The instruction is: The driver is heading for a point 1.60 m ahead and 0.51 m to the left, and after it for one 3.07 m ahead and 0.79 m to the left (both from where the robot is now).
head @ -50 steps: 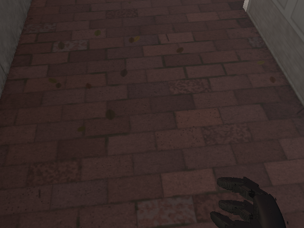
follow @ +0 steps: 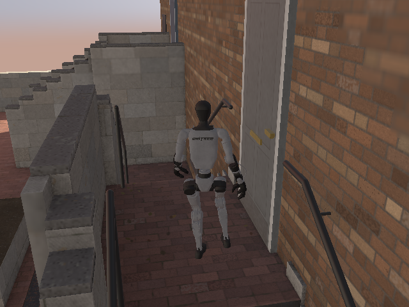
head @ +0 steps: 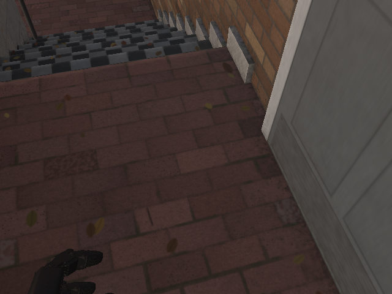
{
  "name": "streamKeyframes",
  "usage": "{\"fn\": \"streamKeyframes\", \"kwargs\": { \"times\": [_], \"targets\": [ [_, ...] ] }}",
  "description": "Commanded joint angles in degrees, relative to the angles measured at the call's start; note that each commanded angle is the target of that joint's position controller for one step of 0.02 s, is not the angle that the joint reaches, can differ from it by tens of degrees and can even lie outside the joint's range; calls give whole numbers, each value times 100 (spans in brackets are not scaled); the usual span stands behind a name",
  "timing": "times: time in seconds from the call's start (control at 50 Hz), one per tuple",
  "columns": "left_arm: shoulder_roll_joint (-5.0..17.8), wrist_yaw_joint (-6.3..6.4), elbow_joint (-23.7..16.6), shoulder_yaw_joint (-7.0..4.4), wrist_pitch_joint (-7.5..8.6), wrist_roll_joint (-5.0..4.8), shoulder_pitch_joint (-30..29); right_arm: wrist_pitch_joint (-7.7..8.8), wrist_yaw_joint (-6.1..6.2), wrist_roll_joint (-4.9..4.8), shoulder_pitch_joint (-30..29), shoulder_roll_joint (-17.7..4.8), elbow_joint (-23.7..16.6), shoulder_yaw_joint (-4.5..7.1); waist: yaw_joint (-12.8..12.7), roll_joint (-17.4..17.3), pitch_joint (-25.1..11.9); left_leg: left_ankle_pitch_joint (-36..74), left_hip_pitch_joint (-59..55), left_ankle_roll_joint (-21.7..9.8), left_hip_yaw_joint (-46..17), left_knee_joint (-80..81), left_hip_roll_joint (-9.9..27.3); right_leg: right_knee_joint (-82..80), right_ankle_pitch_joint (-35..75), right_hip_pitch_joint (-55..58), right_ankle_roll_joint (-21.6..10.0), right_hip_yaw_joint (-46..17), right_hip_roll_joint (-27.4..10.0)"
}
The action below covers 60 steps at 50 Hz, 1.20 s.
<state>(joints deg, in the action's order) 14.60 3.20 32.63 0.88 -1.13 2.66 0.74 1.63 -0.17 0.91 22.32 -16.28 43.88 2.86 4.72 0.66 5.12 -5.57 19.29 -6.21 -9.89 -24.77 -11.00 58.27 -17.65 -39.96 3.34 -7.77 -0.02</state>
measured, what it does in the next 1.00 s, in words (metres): steps on the spot, turning left: right foot, then left foot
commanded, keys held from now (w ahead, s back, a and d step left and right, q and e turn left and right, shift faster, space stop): q+shift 0.64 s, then shift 0.20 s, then e+shift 0.16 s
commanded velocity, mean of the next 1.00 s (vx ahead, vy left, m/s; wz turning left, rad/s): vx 0.03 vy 0.00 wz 0.74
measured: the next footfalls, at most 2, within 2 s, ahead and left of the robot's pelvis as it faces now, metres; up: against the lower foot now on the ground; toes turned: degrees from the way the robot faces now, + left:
right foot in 0.28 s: +0.21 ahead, -0.13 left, +0.00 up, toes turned +27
left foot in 0.78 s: +0.07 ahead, +0.07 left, +0.00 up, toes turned +43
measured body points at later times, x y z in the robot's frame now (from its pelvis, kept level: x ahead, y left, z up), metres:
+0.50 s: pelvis +0.10 -0.06 +0.01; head +0.14 -0.08 +0.46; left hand +0.12 +0.26 -0.06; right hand +0.34 -0.30 -0.11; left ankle +0.02 +0.04 -0.64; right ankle +0.17 -0.15 -0.74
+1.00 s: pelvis +0.09 -0.01 +0.00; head +0.08 +0.02 +0.45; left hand -0.05 +0.22 -0.14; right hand +0.36 -0.07 -0.09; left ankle +0.04 +0.04 -0.74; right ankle +0.18 -0.12 -0.69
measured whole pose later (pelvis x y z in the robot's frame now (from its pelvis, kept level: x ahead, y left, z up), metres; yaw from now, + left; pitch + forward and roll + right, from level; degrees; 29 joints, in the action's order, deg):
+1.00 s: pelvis +0.09 -0.01 +0.00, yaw +41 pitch -1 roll -1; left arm 14.9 -0.1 44.8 -2.0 -3.3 -0.4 18.9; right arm -2.3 0.7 2.1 9.2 -10.9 40.6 -1.5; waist -3.0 2.7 1.3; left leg -13.8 10.4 -4.7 2.7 -24.9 -3.1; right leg 52.3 -24.0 -22.7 0.4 -0.8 -1.9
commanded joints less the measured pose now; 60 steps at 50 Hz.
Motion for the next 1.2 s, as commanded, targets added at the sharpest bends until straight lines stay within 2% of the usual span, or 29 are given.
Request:
{"fn": "streamKeyframes", "kwargs": {
  "times": [0.02,0.08,0.16,0.18,0.22,0.26,0.28,0.3,0.32,0.34,0.36,0.42,0.5,0.54,0.58,0.62,0.7,0.74,0.76,0.78,0.8,0.82,0.86,0.92,0.94,0.98,1.0,1.08,1.2],
  "targets": [
    [713,35,-95,-242,-159,-55,585,-26,55,-121,-305,-1084,-559,339,-486,-632,-1256,2065,-473,-13,-1861,266,1279,-125,420,695,10,62,207],
    [722,62,-176,-229,-113,-129,42,-169,101,-91,22,-1105,-483,423,-158,-690,-1007,1009,-1117,122,-2391,241,1303,-636,427,247,-7,-143,209],
    [816,32,-222,-256,57,-207,-273,-258,137,-10,159,-1278,-403,560,-3,-685,-756,1842,-1548,102,-2771,-55,1247,-1314,111,477,-105,-226,405],
    [840,56,-175,-238,129,-291,-192,-302,156,-12,63,-1223,-479,557,-16,-858,-783,2113,-1572,36,-2739,-52,1191,-1494,111,685,-130,-260,434],
    [921,-2,-107,-212,267,-306,51,-311,104,1,-231,-1177,-602,534,-107,-1074,-844,2458,-1626,-54,-2769,-256,1069,-2219,174,1298,-269,-278,507],
    [914,-15,72,-226,368,-212,546,-357,107,-99,-554,-1194,-725,512,-364,-939,-845,1689,-1001,217,-2679,-510,791,-3694,959,2582,-431,-223,419],
    [1056,15,151,-258,387,-140,608,-371,98,-161,-385,-946,-744,432,-249,-246,-1058,-379,-483,442,-2158,-1171,399,-4170,1562,3606,-606,-735,-334],
    [1603,87,51,-337,322,-185,527,-413,143,-129,338,-523,-796,316,190,1176,-1387,-3250,441,647,-932,-2523,-252,-3907,2827,4508,-984,-2186,-2058],
    [1529,62,53,-348,247,-251,756,-427,179,58,243,-1219,-772,473,-153,1390,-1495,-3580,847,640,-274,-3099,-247,-3905,3408,4176,-1549,-2725,-2465],
    [1285,83,125,-331,176,-307,691,-450,177,87,-118,-1396,-712,529,-195,749,-1008,-2807,856,648,-53,-3545,134,-4066,3068,3613,-1519,-2089,-2183],
    [1133,82,88,-306,114,-264,505,-501,114,35,-328,-1350,-661,537,-218,568,-698,-2303,908,677,114,-3868,283,-4015,2652,3308,-1409,-1313,-1685],
    [1098,27,101,-348,88,-139,612,-659,-94,-45,-580,-1198,-721,445,-265,632,-742,-1646,1047,799,463,-4748,385,-4087,2224,3118,-1350,-331,-1204],
    [884,8,188,-387,105,-181,944,-716,-179,-50,-859,-970,-771,351,-440,859,-479,-1496,1486,960,724,-4070,726,-4134,1527,3466,-1343,12,-1289],
    [1095,50,344,-477,112,-212,1215,-730,-204,44,-1118,-850,-861,288,-518,769,-361,-1583,1476,923,843,-3623,847,-4060,1900,3491,-1337,61,-1549],
    [1304,28,400,-585,172,-154,1350,-727,-229,27,-1450,-772,-1035,248,-604,803,-378,-1560,1414,848,1013,-3324,986,-4064,2171,3538,-1366,236,-1790],
    [1104,-30,418,-569,167,-171,1199,-701,-285,68,-1476,-733,-1114,242,-614,1060,-640,-1797,1205,786,1103,-3036,1078,-3939,2442,3662,-1395,478,-1939],
    [1242,-109,548,-627,214,-201,1240,-688,-348,-50,-1520,-640,-1227,199,-495,1233,-791,-2003,78,470,1231,-2040,1052,-3588,2310,3041,-1219,945,-1780],
    [1266,-184,563,-638,130,-217,1248,-670,-294,-68,-1297,-509,-1108,147,-341,1041,-833,-1854,-434,322,1353,-1168,898,-3181,2303,2857,-1067,1081,-1766],
    [1290,-237,640,-668,95,-246,1364,-603,-252,8,-986,-432,-960,102,-173,741,-874,-1173,-1047,275,1239,-287,860,-2687,2018,2555,-825,1345,-1611],
    [979,-313,645,-635,50,-257,1602,-499,-171,141,-764,-702,-853,152,-190,-530,-1007,-614,-1865,200,213,420,1424,-1417,916,1763,-462,1822,-1216],
    [438,-329,131,-445,4,-239,1718,-477,-116,31,-933,-1624,-1102,295,-414,-2338,-1161,1900,-2178,-477,-2092,505,3203,-198,-2053,265,-81,1963,-327],
    [814,-215,261,-538,-94,-221,1380,-464,-69,-8,-387,-1405,-963,302,105,-1315,-1421,2749,-1787,-949,-1586,365,3284,459,-1877,643,-149,1069,-383],
    [590,-179,391,-454,-133,-388,1378,-470,33,71,-1047,-620,-773,-8,-412,-971,-840,2157,-1201,-704,-500,521,2545,317,-1057,940,-274,720,-518],
    [570,-267,937,-423,-175,-298,2019,-379,129,131,-1474,-44,-688,-288,-707,-876,-734,2177,-870,-391,475,778,2137,-432,-447,1865,-240,663,-344],
    [545,-307,973,-415,-185,-315,2039,-331,126,160,-1249,-55,-597,-307,-625,-766,-636,2159,-868,-374,535,762,2198,-618,-537,1984,-276,574,-249],
    [555,-359,1038,-421,-176,-311,2101,-309,137,122,-1061,-469,-504,-139,-567,-610,-550,1930,-1089,-432,535,678,2347,-471,-599,1755,-335,634,-144],
    [614,-342,1016,-459,-139,-266,2000,-307,166,113,-966,-506,-509,-115,-531,-621,-505,1659,-1073,-501,489,730,2436,-386,-694,1674,-329,644,-132],
    [564,-303,817,-487,-116,-226,1485,-341,275,107,-925,-428,-585,-47,-386,-593,-263,515,-1103,-755,438,955,2714,-57,-911,1085,-287,697,-238],
    [350,-519,506,-463,-124,-364,1397,-234,217,135,-873,-506,-486,69,-414,-571,-745,1763,-1554,-776,998,486,2822,-795,-793,1395,-427,957,-263]
  ]
}}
